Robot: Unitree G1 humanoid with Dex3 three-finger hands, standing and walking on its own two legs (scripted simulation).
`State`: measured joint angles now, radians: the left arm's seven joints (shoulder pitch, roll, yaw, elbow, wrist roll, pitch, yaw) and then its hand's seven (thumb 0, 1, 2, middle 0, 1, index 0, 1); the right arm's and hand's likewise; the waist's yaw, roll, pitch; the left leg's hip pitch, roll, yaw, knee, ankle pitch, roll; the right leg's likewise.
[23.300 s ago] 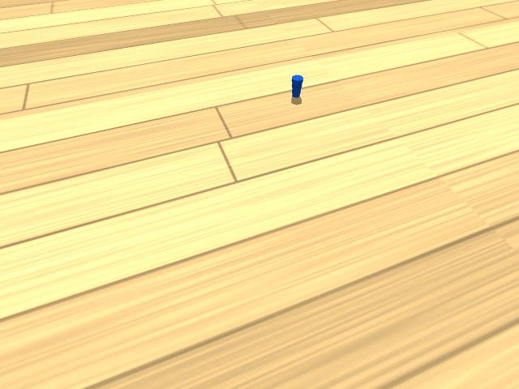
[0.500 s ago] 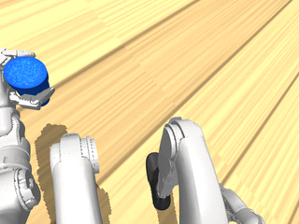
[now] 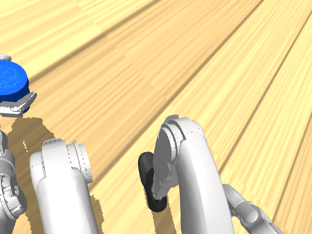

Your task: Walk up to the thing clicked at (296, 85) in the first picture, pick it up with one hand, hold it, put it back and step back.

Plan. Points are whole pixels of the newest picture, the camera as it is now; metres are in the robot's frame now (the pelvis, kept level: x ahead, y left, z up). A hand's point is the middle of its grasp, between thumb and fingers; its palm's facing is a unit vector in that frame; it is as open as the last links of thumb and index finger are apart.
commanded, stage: lower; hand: left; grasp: from the side
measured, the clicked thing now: (11, 93) +0.45 +0.25 -0.15
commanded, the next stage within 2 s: loosen in 1.06 s
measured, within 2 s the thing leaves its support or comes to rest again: rests again in 1.40 s
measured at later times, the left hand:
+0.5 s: hand (15, 92) +0.46 +0.24 -0.17, palm faces +0.26 -0.97 -0.01, open 10.3 cm
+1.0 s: hand (20, 94) +0.47 +0.24 -0.19, palm faces +0.26 -0.97 +0.00, open 10.3 cm
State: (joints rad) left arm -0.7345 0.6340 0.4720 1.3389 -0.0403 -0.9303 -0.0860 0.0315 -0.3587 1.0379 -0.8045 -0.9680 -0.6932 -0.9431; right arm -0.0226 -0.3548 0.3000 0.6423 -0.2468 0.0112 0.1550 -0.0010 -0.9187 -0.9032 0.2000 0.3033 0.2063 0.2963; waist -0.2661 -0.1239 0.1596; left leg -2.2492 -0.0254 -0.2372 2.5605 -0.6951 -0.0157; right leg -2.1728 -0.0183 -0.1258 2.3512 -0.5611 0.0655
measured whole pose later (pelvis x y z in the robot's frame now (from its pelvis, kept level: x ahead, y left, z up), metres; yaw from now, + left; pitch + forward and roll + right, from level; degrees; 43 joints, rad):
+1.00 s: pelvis -0.01 +0.02 -0.01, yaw -5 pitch +14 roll -19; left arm -0.75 0.85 0.45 1.53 -0.01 -1.12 0.07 0.03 -0.35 1.02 -0.80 -0.97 -0.69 -0.95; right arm -0.15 -0.38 0.53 0.56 -0.36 0.02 0.16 0.00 -0.91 -0.90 0.20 0.30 0.21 0.30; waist -0.31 -0.26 0.32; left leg -2.21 -0.02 -0.36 2.64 -0.72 0.00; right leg -2.07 0.03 -0.23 2.32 -0.54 0.09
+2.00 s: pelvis -0.01 +0.02 -0.01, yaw -6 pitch +13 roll -20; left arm -0.72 0.90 0.55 1.38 -0.01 -1.09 0.02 -0.02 -0.59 0.13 -0.13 -0.09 -0.12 -0.11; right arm -0.13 -0.37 0.52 0.54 -0.35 0.04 0.15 0.00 -0.91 -0.90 0.20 0.30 0.21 0.30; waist -0.29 -0.27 0.32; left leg -2.19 -0.01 -0.37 2.64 -0.72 0.01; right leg -2.06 0.03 -0.24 2.31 -0.53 0.08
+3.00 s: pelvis +0.04 -0.01 +0.24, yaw +8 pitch +29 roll -3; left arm -0.03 0.39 0.19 0.41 0.04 0.02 0.08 -0.01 -0.49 0.09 -0.08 -0.08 -0.08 -0.07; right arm 0.10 -0.24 0.00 0.50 0.06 0.08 -0.07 0.01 -0.90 -0.90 0.20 0.30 0.21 0.30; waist -0.05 0.01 -0.18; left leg -1.58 0.03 -0.06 1.73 -0.66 -0.01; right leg -1.59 -0.04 -0.04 1.66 -0.58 0.02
